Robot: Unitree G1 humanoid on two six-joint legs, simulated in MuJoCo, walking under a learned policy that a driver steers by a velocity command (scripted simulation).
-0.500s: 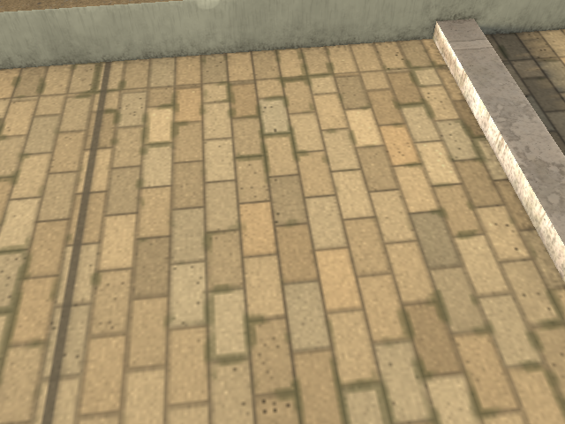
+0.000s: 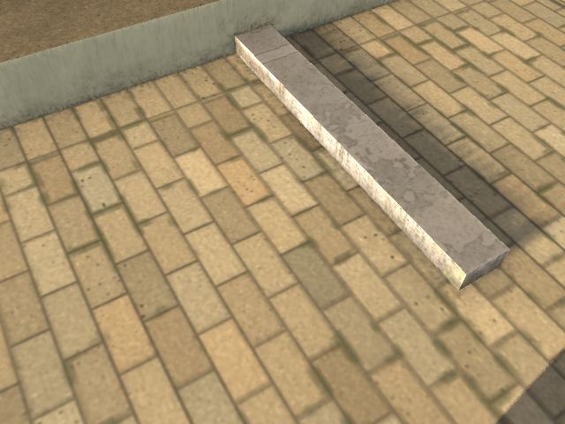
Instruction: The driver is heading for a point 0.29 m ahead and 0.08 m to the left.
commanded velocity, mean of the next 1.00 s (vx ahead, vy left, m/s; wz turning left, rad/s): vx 0.09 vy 0.00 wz -0.11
